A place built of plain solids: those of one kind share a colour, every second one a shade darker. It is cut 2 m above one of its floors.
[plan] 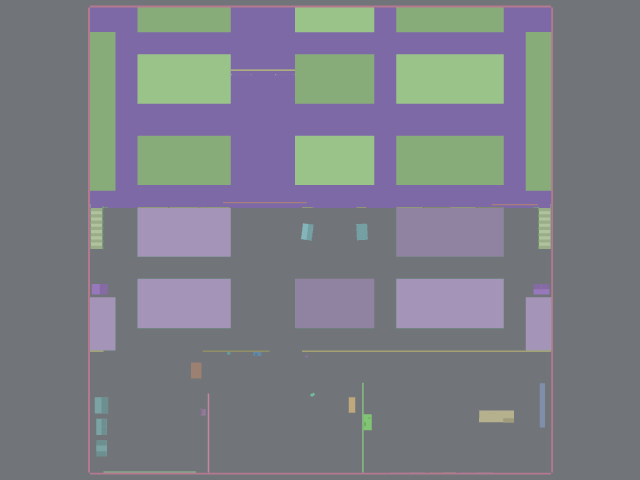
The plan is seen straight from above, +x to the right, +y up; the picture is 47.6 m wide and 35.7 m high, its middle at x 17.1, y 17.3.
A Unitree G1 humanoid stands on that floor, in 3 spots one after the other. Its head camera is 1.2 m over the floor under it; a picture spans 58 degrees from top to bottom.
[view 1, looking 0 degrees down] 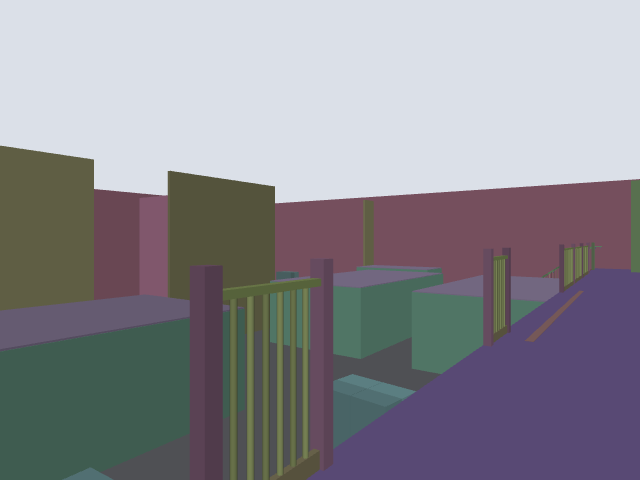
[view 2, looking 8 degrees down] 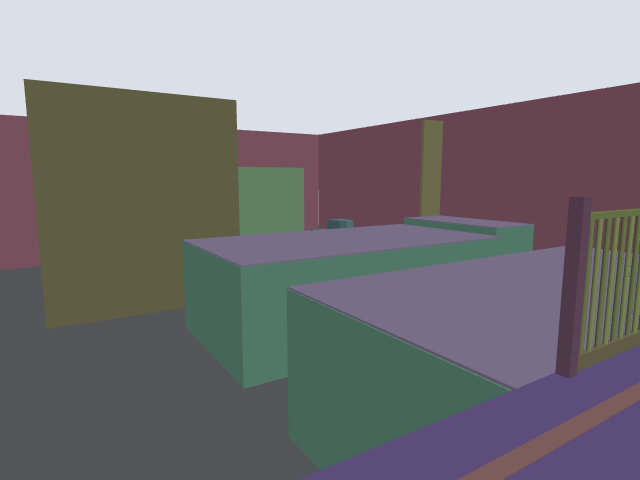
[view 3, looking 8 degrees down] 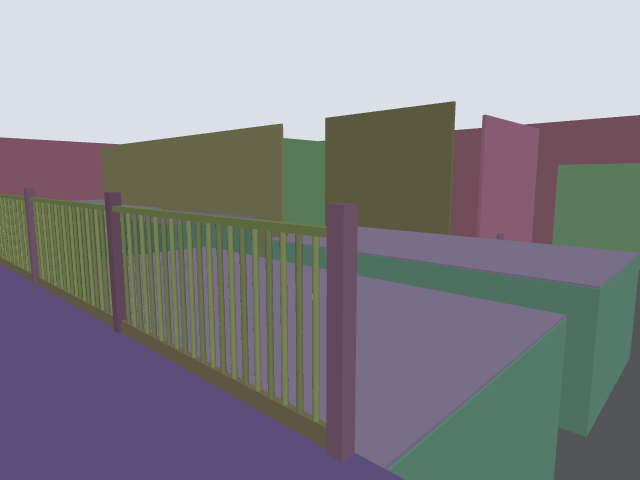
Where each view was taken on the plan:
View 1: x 21.71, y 21.08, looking -144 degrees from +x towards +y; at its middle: wall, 26.84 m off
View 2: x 13.08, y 21.08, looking -122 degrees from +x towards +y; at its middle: utop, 10.21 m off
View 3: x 2.43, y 21.08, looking -47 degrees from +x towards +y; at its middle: utop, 10.21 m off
